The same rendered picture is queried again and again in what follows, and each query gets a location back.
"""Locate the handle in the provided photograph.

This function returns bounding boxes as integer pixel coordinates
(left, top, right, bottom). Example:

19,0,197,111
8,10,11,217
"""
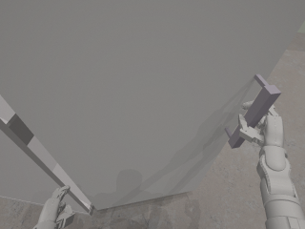
224,73,281,149

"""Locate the right robot hand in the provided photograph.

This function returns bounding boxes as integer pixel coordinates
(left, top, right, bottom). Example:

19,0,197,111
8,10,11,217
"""
238,101,285,148

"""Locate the robot right forearm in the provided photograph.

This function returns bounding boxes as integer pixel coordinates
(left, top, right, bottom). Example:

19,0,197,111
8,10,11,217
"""
256,145,305,229

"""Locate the fridge door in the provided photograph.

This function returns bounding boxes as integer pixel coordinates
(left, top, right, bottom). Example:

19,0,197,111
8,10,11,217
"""
0,0,305,210

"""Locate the left robot hand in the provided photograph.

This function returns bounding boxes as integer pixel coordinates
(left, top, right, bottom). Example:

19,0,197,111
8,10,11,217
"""
37,185,75,229

